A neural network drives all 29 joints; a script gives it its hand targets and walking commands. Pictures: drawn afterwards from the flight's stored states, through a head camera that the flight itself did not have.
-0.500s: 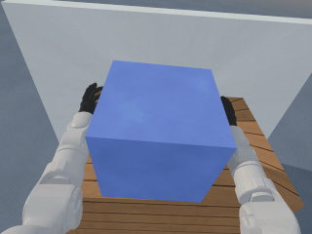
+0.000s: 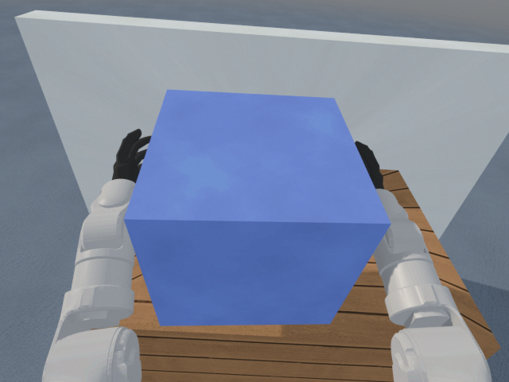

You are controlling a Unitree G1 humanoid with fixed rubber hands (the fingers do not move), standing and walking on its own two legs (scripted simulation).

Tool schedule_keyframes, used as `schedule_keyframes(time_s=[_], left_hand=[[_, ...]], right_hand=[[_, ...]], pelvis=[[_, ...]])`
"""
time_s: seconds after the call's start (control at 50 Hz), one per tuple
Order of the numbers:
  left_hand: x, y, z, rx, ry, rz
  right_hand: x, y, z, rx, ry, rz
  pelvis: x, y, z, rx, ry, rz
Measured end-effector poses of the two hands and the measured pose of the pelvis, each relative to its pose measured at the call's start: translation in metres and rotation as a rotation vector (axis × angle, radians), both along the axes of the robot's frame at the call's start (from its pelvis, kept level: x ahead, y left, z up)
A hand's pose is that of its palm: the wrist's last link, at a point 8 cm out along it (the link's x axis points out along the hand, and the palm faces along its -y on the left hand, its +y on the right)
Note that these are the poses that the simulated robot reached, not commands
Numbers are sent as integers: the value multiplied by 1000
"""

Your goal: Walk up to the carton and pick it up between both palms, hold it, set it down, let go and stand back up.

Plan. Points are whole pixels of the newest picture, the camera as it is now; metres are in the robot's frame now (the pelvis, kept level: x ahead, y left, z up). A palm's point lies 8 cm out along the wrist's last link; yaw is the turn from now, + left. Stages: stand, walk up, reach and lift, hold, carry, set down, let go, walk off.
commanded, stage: reach and lift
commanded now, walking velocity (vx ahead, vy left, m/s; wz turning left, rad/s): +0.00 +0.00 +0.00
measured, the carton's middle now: (249, 208) +0.37 +0.01 +0.12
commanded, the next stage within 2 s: hold in 1.52 s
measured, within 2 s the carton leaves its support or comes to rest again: neither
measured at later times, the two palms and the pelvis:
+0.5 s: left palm (125, 166) +0.37 +0.20 +0.20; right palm (368, 174) +0.38 -0.18 +0.19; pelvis +0.00 +0.00 +0.00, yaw +0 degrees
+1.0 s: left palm (111, 163) +0.33 +0.20 +0.23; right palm (380, 160) +0.35 -0.17 +0.24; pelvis -0.02 +0.00 +0.00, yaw +0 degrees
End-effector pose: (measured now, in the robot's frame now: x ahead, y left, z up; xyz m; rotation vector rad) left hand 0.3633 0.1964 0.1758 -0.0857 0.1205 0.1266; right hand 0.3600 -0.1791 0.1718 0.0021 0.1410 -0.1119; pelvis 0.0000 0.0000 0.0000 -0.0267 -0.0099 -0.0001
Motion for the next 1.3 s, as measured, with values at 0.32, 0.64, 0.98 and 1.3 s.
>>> schedule_keyframes(time_s=[0.32, 0.64, 0.98, 1.3], left_hand=[[-11, 3, 30, -31, -13, 28], [9, -3, 47, 50, -30, 43], [-30, 4, 54, 11, 5, 52], [-13, 2, 65, 19, 42, 31]], right_hand=[[-3, 2, 26, 23, -13, 35], [24, -3, 51, 17, -37, 56], [-9, 5, 65, -6, -2, 66], [0, 1, 66, 21, 34, 47]], pelvis=[[-17, -1, 0, 2, -22, 1], [4, -3, 1, 3, 7, -1], [-18, -2, 0, 1, -50, 1], [-24, -3, 0, 2, -39, 1]])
